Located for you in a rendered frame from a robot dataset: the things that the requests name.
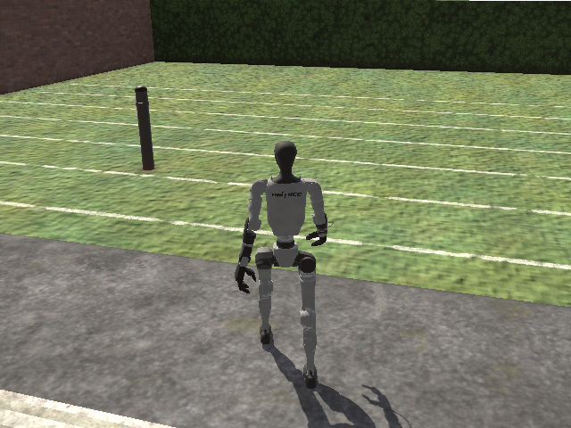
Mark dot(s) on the right robot upper arm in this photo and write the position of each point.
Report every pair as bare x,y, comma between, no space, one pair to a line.
316,199

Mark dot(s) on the left robot forearm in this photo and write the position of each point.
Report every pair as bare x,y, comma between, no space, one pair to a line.
247,245

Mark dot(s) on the left robot upper arm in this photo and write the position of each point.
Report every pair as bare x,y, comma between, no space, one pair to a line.
254,206

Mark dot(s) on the robot right shin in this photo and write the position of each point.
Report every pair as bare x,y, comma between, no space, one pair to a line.
309,343

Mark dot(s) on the left robot thigh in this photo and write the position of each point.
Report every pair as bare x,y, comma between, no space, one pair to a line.
264,261

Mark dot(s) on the robot right hand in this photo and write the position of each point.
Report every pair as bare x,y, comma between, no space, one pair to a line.
318,242

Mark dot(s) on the right robot forearm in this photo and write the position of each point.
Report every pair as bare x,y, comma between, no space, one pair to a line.
322,229

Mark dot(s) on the robot left hand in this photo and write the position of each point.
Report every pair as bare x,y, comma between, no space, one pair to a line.
239,276

